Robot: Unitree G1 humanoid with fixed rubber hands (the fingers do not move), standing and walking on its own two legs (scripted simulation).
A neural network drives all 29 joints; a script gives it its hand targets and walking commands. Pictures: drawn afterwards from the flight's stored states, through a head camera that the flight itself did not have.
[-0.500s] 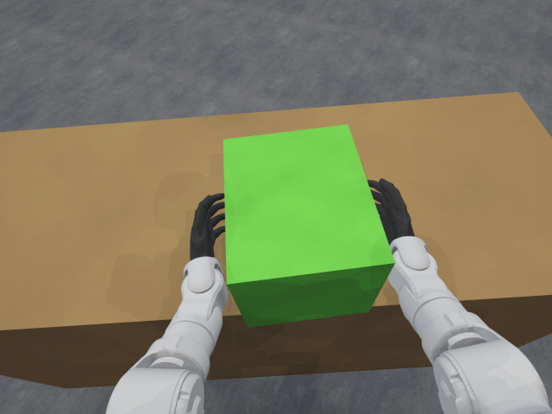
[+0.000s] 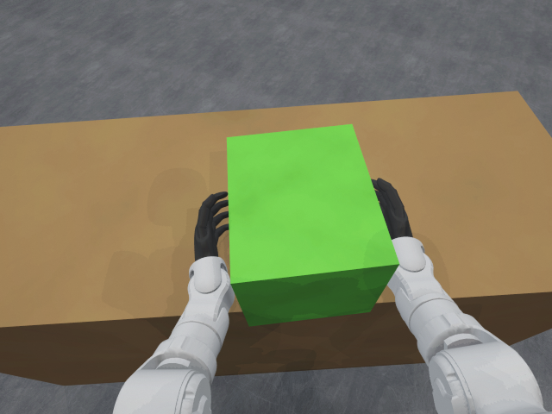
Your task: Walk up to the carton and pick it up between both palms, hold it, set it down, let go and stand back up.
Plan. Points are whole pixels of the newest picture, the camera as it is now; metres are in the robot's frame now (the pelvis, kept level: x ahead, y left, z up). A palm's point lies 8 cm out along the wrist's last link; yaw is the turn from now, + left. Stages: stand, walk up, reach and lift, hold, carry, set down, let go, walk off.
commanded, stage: reach and lift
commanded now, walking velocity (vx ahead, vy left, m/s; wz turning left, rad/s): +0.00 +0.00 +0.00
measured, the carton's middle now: (299, 226) +0.40 +0.00 +0.01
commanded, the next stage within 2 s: none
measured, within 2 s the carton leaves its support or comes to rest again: leaves its support in 0.40 s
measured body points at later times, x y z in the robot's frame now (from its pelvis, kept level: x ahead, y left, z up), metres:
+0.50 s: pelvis +0.00 +0.01 +0.00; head +0.06 +0.00 +0.45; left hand +0.38 +0.15 +0.02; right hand +0.41 -0.14 +0.03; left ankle +0.00 +0.13 -0.72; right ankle +0.01 -0.11 -0.72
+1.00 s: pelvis -0.03 +0.01 +0.01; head +0.01 +0.02 +0.45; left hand +0.35 +0.15 +0.05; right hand +0.38 -0.14 +0.06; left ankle +0.00 +0.13 -0.72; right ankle +0.01 -0.11 -0.72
